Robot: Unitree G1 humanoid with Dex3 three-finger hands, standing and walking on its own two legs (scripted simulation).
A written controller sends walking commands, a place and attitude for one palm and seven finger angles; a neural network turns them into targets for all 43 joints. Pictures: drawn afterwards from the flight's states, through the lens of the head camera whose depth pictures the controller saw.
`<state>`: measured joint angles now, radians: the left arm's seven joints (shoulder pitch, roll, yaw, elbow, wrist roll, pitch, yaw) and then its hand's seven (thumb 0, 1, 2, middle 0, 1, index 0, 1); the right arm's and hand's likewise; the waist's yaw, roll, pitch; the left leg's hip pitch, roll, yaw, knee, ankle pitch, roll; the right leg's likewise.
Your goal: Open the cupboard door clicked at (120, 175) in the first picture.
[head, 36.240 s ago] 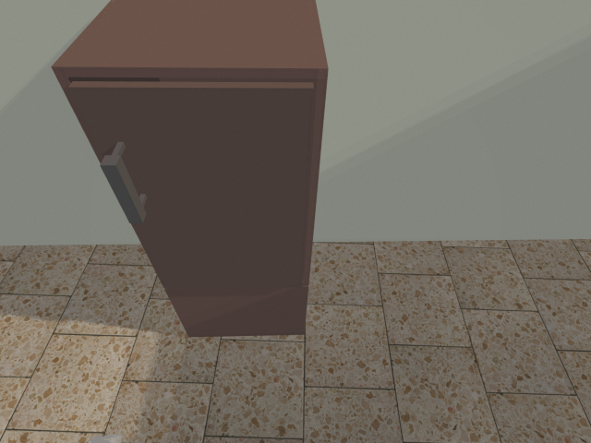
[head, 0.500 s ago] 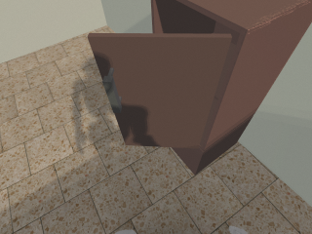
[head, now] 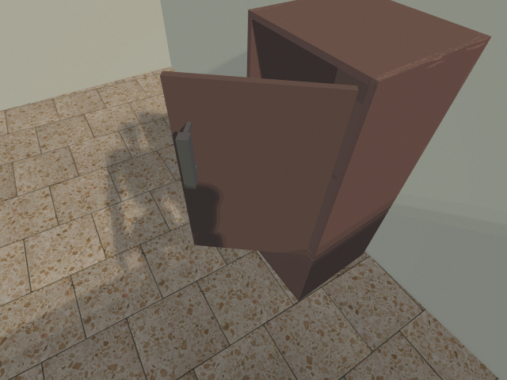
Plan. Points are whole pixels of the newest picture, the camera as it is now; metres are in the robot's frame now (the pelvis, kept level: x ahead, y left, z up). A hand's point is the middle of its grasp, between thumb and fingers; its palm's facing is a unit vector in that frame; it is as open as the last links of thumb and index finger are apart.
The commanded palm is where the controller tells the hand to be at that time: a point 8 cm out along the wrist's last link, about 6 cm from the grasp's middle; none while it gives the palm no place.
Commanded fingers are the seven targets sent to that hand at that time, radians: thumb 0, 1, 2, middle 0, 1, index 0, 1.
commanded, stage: come to a stop and stand still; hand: left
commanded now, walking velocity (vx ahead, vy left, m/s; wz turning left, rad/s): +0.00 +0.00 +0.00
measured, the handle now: (189, 155) +0.55 +0.18 +0.02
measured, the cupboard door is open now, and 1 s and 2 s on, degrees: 50 50 50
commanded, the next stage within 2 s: look again from close up in 0.58 s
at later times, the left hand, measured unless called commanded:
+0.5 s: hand out of the picture -0.03 +0.17 -0.18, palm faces +0.05 -0.99 -0.11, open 7.4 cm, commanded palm none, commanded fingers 0.00 0.90 0.90 -0.20 -0.30 -0.20 -0.30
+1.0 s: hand out of the picture +0.02 +0.22 -0.17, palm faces +0.01 -0.98 -0.22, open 7.4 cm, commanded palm none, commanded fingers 0.00 0.90 0.90 -0.20 -0.30 -0.20 -0.30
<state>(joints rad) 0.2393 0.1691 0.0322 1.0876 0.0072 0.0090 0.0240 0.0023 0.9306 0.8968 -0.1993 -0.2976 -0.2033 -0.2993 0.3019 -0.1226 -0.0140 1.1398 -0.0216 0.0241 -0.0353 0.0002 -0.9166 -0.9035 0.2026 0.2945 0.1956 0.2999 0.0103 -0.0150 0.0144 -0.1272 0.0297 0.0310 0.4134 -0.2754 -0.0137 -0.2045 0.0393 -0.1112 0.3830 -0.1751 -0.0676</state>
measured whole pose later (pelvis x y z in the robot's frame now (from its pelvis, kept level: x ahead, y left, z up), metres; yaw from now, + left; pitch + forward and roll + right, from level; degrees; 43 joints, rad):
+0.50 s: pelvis +0.00 +0.04 +0.00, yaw -1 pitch -1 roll +0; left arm 0.35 0.08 0.01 1.15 0.01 -0.01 0.03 0.00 0.91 0.90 -0.20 -0.30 -0.20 -0.30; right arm 0.36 -0.07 0.00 1.15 -0.01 -0.02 -0.05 0.00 -0.91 -0.90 0.20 0.29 0.20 0.30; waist 0.01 -0.01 0.00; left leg -0.11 -0.02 0.07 0.39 -0.27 0.04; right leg -0.22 -0.01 -0.07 0.42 -0.18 -0.02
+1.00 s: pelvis +0.01 +0.05 -0.01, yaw -1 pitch -1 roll +0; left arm 0.29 0.13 -0.01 1.12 0.01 -0.02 0.03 0.00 0.91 0.90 -0.20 -0.30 -0.20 -0.30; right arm 0.33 -0.15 0.02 1.08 -0.01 -0.03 -0.04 0.01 -0.92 -0.90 0.20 0.29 0.20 0.30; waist 0.00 0.05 0.00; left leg -0.11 -0.05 0.08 0.46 -0.33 0.06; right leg -0.24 -0.04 -0.06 0.52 -0.26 0.00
